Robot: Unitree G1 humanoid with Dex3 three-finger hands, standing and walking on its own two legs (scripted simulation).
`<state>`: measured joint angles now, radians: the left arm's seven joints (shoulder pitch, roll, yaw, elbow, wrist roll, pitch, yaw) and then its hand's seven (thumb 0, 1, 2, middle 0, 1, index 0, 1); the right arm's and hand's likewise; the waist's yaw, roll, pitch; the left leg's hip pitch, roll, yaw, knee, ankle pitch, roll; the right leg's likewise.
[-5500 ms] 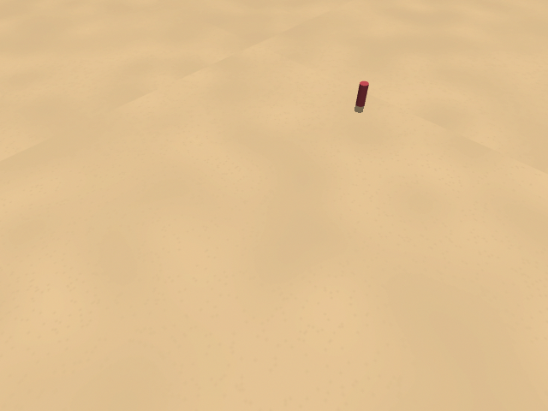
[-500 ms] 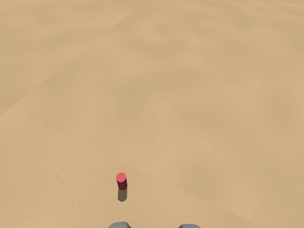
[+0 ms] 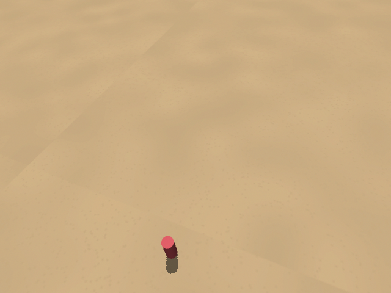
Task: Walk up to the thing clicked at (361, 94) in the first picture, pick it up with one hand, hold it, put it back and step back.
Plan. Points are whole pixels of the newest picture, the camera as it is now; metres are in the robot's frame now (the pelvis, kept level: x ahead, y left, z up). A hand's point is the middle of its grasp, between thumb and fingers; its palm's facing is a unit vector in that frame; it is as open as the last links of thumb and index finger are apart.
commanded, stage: walk up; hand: left
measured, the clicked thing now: (169, 247) +0.43 +0.18 -0.69
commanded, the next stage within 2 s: stand in 1.38 s
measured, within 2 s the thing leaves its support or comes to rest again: neither
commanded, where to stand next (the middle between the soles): +0.09 -0.02 m, yaw +0 degrees
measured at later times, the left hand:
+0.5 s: hand out of the picture +0.13 +0.24 -0.14, palm faces -0.01 -0.94 -0.33, open 7.4 cm
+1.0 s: hand out of the picture +0.10 +0.24 -0.14, palm faces +0.01 -0.94 -0.34, open 7.4 cm
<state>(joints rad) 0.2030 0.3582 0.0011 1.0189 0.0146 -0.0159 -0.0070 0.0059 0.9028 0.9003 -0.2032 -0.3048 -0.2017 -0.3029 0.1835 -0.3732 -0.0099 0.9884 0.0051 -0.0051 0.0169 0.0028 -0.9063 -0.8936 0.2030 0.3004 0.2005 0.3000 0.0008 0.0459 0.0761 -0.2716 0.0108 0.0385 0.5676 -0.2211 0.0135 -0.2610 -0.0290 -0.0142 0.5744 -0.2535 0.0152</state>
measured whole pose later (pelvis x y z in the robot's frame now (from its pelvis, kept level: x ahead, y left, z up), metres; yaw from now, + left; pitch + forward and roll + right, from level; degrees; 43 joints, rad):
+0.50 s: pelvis +0.04 -0.01 +0.02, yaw +1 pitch -2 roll +0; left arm 0.07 0.35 -0.01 1.14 0.00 -0.01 -0.01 0.00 0.90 0.90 -0.20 -0.30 -0.20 -0.30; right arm 0.10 -0.37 0.00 1.14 0.00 -0.02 0.00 0.00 -0.91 -0.89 0.20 0.30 0.20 0.30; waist -0.01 -0.01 0.04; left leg -0.15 0.01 0.02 0.37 -0.18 0.00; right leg -0.13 -0.02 -0.03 0.36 -0.20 0.01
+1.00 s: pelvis +0.04 -0.01 +0.02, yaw +1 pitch -2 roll +0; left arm 0.10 0.34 0.01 1.17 0.01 -0.01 -0.01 0.00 0.90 0.90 -0.20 -0.30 -0.20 -0.30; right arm 0.09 -0.35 0.00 1.16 -0.01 -0.01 0.00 0.00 -0.91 -0.89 0.20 0.30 0.20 0.30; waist 0.00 0.01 0.04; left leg -0.12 0.01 0.01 0.32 -0.16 -0.01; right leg -0.09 -0.02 -0.05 0.31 -0.18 0.01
